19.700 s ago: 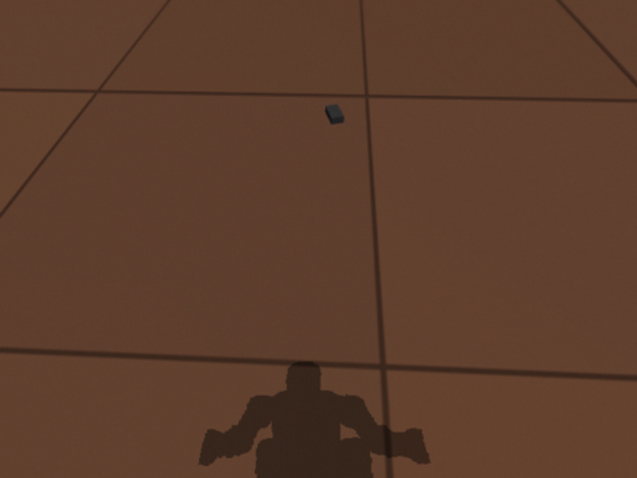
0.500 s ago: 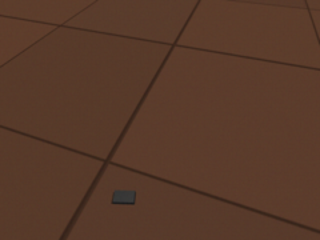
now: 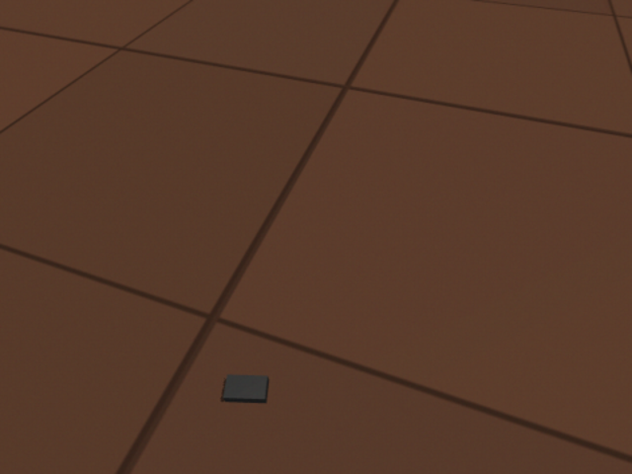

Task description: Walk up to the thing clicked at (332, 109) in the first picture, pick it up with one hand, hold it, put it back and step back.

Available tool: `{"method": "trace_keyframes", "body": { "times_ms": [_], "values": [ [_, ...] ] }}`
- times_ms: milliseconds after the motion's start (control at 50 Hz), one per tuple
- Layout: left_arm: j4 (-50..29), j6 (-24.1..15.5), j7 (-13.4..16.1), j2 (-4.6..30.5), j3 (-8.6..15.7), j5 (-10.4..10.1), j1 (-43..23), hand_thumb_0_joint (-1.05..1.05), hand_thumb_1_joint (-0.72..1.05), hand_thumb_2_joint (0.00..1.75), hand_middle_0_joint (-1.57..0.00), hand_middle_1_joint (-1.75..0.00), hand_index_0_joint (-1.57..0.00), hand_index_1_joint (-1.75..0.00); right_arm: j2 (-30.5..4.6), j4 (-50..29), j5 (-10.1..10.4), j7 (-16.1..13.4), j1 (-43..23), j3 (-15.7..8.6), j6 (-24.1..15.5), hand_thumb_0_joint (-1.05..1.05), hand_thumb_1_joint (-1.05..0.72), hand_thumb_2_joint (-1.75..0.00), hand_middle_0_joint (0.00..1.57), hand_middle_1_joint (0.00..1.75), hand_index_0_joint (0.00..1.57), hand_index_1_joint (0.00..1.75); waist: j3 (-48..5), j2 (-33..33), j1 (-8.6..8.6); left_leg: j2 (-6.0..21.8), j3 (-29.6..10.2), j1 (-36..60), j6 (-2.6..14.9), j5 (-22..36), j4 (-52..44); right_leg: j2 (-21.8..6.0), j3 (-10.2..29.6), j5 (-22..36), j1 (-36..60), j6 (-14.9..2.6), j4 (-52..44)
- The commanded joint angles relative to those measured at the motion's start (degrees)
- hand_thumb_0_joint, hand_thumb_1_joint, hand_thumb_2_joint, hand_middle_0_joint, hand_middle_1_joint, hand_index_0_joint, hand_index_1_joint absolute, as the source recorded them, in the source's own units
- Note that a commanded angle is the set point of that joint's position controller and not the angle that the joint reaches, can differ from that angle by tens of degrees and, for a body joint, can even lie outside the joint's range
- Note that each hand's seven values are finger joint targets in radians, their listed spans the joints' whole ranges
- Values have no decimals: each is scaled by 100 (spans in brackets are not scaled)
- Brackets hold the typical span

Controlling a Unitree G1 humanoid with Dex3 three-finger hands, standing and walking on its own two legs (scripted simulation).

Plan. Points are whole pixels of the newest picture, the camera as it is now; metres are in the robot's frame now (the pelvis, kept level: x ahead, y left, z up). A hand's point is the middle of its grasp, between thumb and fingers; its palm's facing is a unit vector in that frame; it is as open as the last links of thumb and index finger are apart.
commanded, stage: stand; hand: left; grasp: from above
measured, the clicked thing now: (246, 388) +0.47 +0.24 -0.76
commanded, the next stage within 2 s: rise first in 0.22 s
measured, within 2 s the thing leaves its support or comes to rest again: neither
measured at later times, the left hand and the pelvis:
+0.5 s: hand out of the picture +0.13 +0.25 -0.16, palm faces +0.03 -0.95 -0.32, open 8.1 cm; pelvis -0.02 +0.00 -0.01, yaw +2 degrees
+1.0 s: hand out of the picture +0.11 +0.27 -0.24, palm faces -0.20 -0.86 -0.47, open 13.7 cm; pelvis -0.03 +0.01 -0.09, yaw +3 degrees
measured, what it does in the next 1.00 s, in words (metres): lowers itself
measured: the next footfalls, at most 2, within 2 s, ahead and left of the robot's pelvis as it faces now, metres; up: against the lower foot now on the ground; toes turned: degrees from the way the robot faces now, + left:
none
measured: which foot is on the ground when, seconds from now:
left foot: down 0.00-1.00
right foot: down 0.00-1.00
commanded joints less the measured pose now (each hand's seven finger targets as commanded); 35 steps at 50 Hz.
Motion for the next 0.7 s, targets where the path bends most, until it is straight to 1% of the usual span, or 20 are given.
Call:
{"method": "trace_keyframes", "body": {
  "times_ms": [0,60,160,280,300,320,340,360,380,400,420,440,460,480,500,520,560,600,620,680],
  "values": [
    [-308,-150,100,1266,211,22,-141,0,90,90,-20,-30,-20,-30,-1183,-340,14,-66,-168,-242,-117,0,-90,-90,20,30,20,30,-562,-153,9,677,-466,82,204,1128,-177,-669,453,1473,266,-209,-143],
    [-309,-140,99,1234,200,18,-133,0,90,90,-20,-30,-20,-30,-1187,-329,9,-74,-133,-236,-110,0,-90,-90,20,30,20,30,-472,-105,5,647,-456,12,196,988,-217,-656,442,1346,211,-195,-179],
    [-323,-153,103,1264,210,24,-141,0,90,90,-20,-30,-20,-30,-1169,-337,17,-69,-107,-238,-106,0,-90,-90,20,30,20,30,-545,-141,-7,656,-446,77,187,1139,-161,-682,448,1562,285,-208,-145],
    [-330,-134,105,1266,221,8,-207,0,90,90,-20,-30,-20,-30,-1155,-343,-4,-74,-71,-230,-104,0,-90,-90,20,30,20,30,-359,-50,-17,637,-445,-94,177,927,-254,-661,466,1260,225,-198,-206],
    [-334,-127,106,1277,236,14,-212,0,86,91,-17,-38,-19,-38,-1164,-345,-6,-79,-91,-241,-97,0,-87,-89,20,30,20,30,-403,-50,-14,640,-436,-86,181,778,-271,-652,454,1110,228,-208,-194],
    [-2345,-671,188,170,233,-222,-2222,0,78,90,-22,-46,-20,-46,-173,-2002,366,-155,-173,60,-404,0,-92,-90,20,30,20,30,65,-66,-578,-159,102,-1116,185,113,262,32,-209,246,-866,-82,52],
    [-1725,-596,215,607,410,-163,-2750,0,70,90,-22,-53,-19,-54,-341,-1685,389,-214,119,23,-424,0,-88,-89,20,30,20,30,-266,-346,-401,-177,105,-1098,228,12,379,4,-238,3,-527,-34,62],
    [-645,-344,238,1165,782,-25,-1669,0,62,88,-21,-61,-20,-62,-549,-1604,358,-249,258,-45,-375,0,-88,-89,20,30,20,30,-70,-433,-287,-221,101,-1378,243,-171,512,48,-284,-290,-666,-76,126],
    [-433,-267,126,1105,819,46,-1217,0,54,89,-21,-68,-20,-69,-538,-1752,335,-224,293,-136,-332,0,-88,-89,20,30,20,30,-69,-206,-101,-213,137,-1582,209,-110,708,57,-282,-310,-800,-117,326],
    [-827,-287,36,1217,841,198,-1444,0,46,88,-19,-76,-19,-77,-534,-1904,274,-242,371,-239,-355,0,-86,-89,20,30,20,30,-577,-155,-114,-245,119,-1573,221,31,873,15,-250,-162,-792,-133,498],
    [-1069,-331,-1,1645,1153,357,-1650,0,38,88,-19,-83,-20,-83,-541,-1971,232,-281,485,-333,-394,0,-86,-89,20,30,20,30,-1185,-38,-73,-244,74,-1529,204,286,1055,-27,-214,196,-666,-116,742],
    [-922,-281,-100,1509,1192,505,-1167,0,30,86,-17,-91,-20,-88,-503,-2113,185,-256,542,-368,-435,0,-86,-89,20,30,20,30,-1519,2,-48,-288,48,-1648,187,568,1294,-40,-234,487,-584,-111,1009],
    [-436,-179,-190,1214,1094,652,-398,0,22,83,-17,-97,-22,-92,-472,-2142,164,-230,671,-396,-445,0,-87,-89,20,30,20,30,-1539,-119,46,-305,1,-1888,166,702,1505,-23,-271,589,-637,-129,1231],
    [-705,-150,-231,1132,1079,738,-269,0,14,83,-18,-98,-23,-94,-468,-2288,159,-210,684,-458,-456,0,-86,-89,20,30,20,30,-1688,-30,155,-325,0,-1942,142,826,1652,-9,-273,678,-722,-147,1385],
    [-1050,-101,-223,1267,1215,811,-198,0,6,85,-19,-97,-22,-95,-455,-2437,167,-213,638,-499,-459,0,-86,-89,20,30,20,30,-1961,204,264,-346,-13,-1837,88,933,1684,8,-275,709,-680,-168,1437],
    [-1457,-36,-184,1327,1207,871,-460,0,-2,85,-18,-99,-21,-96,-440,-2638,179,-222,553,-506,-455,0,-86,-89,20,30,20,30,-2142,303,256,-348,-30,-1825,69,905,1682,6,-285,666,-652,-171,1466],
    [-1446,238,-120,815,933,913,-325,0,-18,84,-20,-100,-22,-97,-384,-2769,197,-205,527,-480,-445,0,-86,-89,20,30,20,30,-1610,133,125,-291,-81,-2140,50,656,1748,56,-342,352,-1145,-167,1527],
    [-1998,425,-46,996,992,987,-734,0,-34,86,-20,-99,-21,-98,-416,-3084,224,-198,343,-491,-479,0,-86,-89,20,30,20,30,-1559,83,47,-234,-152,-2304,58,316,1906,83,-387,-28,-1479,-171,1667],
    [-1854,527,-22,917,996,1001,-434,0,-40,88,-18,-101,-19,-100,-374,-3130,223,-192,336,-483,-499,0,-86,-89,20,30,20,30,-1425,-91,56,-224,-172,-2518,69,138,1995,95,-409,-242,-1624,-162,1732],
    [-2315,643,-22,685,813,1055,-457,0,-47,93,-14,-103,-15,-103,-323,-3290,207,-183,390,-479,-609,0,-86,-89,20,30,20,30,-1377,-279,-79,-228,-150,-2878,121,-339,2331,75,-382,-655,-2048,-121,1977]
  ]
}}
